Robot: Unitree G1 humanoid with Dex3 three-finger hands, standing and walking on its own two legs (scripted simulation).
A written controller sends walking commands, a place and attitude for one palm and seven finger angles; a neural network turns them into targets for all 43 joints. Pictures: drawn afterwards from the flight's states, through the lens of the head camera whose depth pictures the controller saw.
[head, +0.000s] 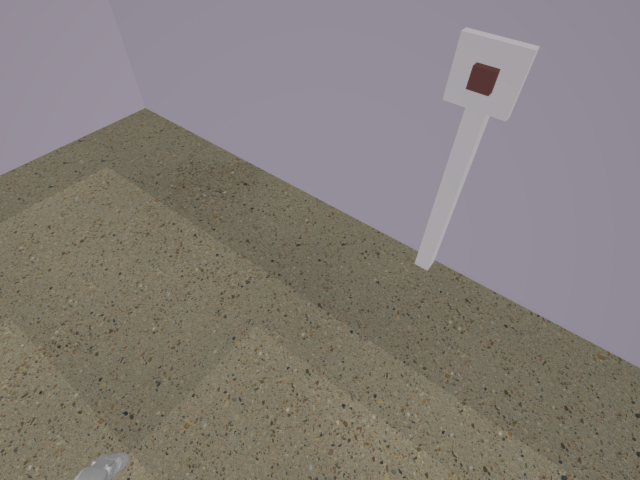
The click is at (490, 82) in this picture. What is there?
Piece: button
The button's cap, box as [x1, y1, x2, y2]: [466, 62, 499, 95]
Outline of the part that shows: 477,62 473,65 466,88 488,95 492,90 499,69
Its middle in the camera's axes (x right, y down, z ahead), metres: +0.41 -0.40 +0.97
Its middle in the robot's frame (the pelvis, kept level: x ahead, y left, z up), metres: +1.02 -0.35 +0.04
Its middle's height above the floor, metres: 0.81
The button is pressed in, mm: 0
